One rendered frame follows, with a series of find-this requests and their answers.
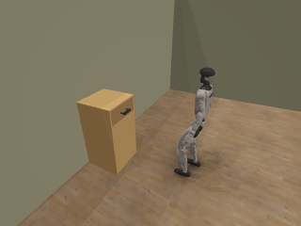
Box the handle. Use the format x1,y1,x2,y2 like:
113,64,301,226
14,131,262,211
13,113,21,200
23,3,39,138
120,108,131,116

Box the drawer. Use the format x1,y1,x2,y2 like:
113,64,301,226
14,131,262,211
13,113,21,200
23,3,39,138
111,97,134,126

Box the left robot shin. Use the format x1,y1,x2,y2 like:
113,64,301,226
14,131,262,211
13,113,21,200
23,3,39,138
177,149,187,173

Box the right robot shin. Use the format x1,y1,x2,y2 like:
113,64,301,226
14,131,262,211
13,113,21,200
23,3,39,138
188,143,198,163

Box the left robot hand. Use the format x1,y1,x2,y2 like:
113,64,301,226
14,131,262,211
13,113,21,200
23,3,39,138
181,135,193,150

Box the robot shin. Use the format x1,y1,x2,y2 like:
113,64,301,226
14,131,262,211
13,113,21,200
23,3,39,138
188,143,198,163
177,149,187,173

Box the left robot upper arm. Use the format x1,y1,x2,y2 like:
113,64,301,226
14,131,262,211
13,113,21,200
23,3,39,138
197,90,206,119

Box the left robot forearm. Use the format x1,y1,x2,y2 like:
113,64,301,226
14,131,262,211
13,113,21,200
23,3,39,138
188,113,203,137

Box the cabinet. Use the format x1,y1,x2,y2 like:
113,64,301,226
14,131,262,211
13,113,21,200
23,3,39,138
76,89,136,175

